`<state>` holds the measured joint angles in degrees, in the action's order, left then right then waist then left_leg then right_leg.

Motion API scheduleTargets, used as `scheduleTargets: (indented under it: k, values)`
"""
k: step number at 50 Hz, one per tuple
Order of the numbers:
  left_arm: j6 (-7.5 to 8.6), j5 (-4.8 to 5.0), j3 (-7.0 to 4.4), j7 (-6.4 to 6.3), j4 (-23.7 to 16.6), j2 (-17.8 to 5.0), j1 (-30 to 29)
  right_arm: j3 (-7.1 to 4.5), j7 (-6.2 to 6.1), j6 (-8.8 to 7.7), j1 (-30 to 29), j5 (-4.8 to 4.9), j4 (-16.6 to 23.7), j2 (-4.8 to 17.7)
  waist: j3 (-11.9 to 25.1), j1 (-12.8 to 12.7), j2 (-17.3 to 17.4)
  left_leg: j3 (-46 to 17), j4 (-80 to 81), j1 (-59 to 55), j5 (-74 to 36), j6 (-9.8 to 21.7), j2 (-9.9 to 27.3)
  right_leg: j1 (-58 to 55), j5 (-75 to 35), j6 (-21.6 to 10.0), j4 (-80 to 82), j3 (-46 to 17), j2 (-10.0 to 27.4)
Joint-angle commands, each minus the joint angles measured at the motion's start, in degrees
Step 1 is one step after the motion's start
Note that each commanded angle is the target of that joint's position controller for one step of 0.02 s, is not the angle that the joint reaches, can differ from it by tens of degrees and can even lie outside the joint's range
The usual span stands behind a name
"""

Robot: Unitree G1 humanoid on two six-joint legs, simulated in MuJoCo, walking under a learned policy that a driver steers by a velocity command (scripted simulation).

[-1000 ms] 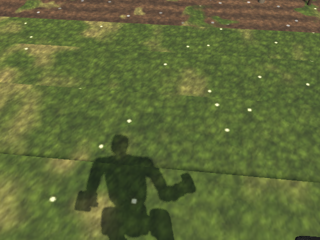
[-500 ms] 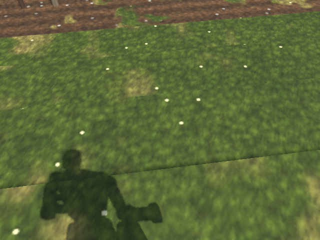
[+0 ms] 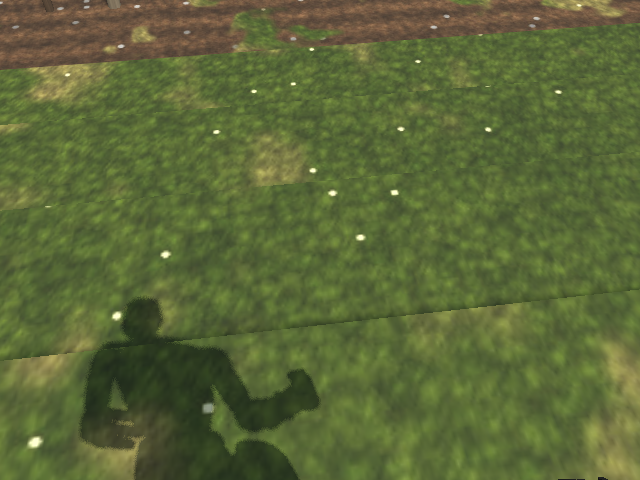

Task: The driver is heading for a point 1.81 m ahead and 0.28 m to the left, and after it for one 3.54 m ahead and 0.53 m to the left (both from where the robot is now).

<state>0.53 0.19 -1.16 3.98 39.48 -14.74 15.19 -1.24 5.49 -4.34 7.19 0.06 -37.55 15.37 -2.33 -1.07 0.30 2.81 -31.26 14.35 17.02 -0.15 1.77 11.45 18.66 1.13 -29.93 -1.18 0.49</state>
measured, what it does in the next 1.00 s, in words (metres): stands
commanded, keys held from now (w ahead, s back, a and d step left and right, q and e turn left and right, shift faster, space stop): no key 1.00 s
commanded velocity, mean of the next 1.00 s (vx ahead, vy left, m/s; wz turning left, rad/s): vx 0.00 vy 0.00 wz -0.01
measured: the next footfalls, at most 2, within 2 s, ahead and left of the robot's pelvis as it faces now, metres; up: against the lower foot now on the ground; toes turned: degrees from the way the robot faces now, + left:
left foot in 1.88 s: +0.42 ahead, +0.14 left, -0.19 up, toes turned +5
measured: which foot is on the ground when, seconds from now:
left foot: down 0.00-1.00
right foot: down 0.00-1.00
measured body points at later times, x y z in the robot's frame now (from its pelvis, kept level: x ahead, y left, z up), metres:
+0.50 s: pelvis +0.00 +0.01 +0.01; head +0.02 +0.02 +0.45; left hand +0.12 +0.27 -0.11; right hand +0.15 -0.23 -0.10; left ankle -0.01 +0.12 -0.73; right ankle -0.03 -0.13 -0.73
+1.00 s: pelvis +0.00 +0.02 +0.01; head +0.02 +0.03 +0.46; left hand +0.06 +0.27 -0.13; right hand +0.10 -0.23 -0.11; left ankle -0.01 +0.12 -0.73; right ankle -0.03 -0.13 -0.73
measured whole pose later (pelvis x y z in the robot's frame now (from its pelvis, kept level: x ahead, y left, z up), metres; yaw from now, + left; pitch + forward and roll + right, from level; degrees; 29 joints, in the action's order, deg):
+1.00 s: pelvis +0.00 +0.02 +0.01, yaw +1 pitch -2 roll +0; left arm -2.2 -0.3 -1.6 2.9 49.1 -13.7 14.4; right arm -1.6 5.4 -0.8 14.7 -0.6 -45.1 14.1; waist -4.2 -1.0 -0.8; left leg 2.0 -22.3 8.1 12.4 1.6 -0.8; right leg 4.0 13.6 3.1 -19.5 -0.1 2.9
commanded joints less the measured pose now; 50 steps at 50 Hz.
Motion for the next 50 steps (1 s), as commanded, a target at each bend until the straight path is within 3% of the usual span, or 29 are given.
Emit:
scheduleTargets:
  k: [1, 11, 22, 50]
  values:
    - [0.68, -0.1, -1.72, -0.12, -4.55, -6.56, -0.63, -1.53, -0.23, -0.83, -2.58, -0.04, 4.25, 5.25, 2.68, 0.17, -0.73, -1.32, 4.49, -5.67, -9.88, 0.92, 0.38, 3.72, -7.89, -0.76, 7.55, -0.83, 1.28]
    - [0.69, -0.54, -1.75, -0.19, -5.36, -6.92, -2.38, -1.46, -0.66, -0.32, 0.07, -0.26, 3.17, 5.47, 2.85, 0.23, -0.27, -1.95, 5.58, -6.8, -12.72, 1.0, 0.25, 2.3, -8.89, -0.7, 8.09, 0.31, 0.88]
    - [0.02, -0.61, -1.74, -0.81, -3.43, -6.47, -2.11, -1.53, -0.43, 0.21, 2.66, -0.35, 1.91, 5.9, 3.15, 0.21, 0.3, -2.5, 6.32, -9.25, -18.28, 0.9, 0.3, 1.43, -10.91, 0.23, 9.13, 1.43, 0.8]
    - [-2.37, -0.47, -1.68, -1.14, 8.12, -4.53, 0.9, -2.15, -0.24, 3.23, 9.3, -0.63, -5.31, 5.62, 0.23, 0.19, 0.11, -2.62, 11.96, -13.16, -19.56, 0.45, -1.01, -0.92, -11.28, 1.27, 14.48, 3.57, 0.49]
